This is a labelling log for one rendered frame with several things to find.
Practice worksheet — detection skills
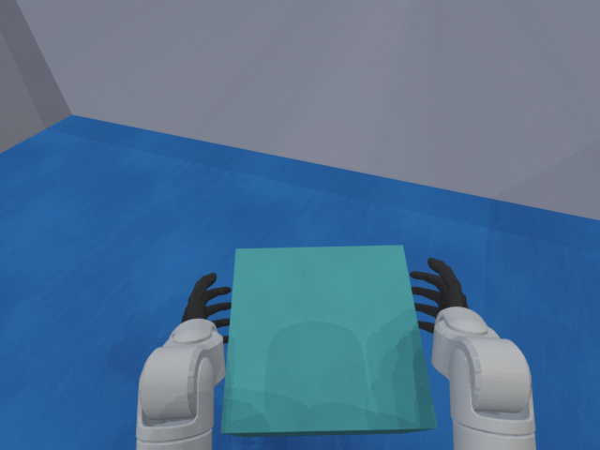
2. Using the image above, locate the robot right forearm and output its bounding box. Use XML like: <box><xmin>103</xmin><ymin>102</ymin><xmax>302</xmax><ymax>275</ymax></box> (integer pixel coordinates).
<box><xmin>431</xmin><ymin>307</ymin><xmax>536</xmax><ymax>450</ymax></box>

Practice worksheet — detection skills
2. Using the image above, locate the left robot hand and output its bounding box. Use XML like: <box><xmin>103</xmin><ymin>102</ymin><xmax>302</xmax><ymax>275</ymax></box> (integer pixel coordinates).
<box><xmin>181</xmin><ymin>273</ymin><xmax>232</xmax><ymax>343</ymax></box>

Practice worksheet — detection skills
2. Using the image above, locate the right robot hand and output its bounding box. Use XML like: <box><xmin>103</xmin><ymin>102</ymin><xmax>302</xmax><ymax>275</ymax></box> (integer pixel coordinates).
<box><xmin>410</xmin><ymin>258</ymin><xmax>468</xmax><ymax>334</ymax></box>

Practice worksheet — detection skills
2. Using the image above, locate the carton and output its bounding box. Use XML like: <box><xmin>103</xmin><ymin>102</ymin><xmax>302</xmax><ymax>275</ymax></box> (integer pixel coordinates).
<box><xmin>220</xmin><ymin>245</ymin><xmax>438</xmax><ymax>437</ymax></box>

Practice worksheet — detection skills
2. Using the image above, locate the robot left forearm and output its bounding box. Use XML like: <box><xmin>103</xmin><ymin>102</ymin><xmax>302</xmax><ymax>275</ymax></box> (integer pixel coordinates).
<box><xmin>136</xmin><ymin>319</ymin><xmax>226</xmax><ymax>450</ymax></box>

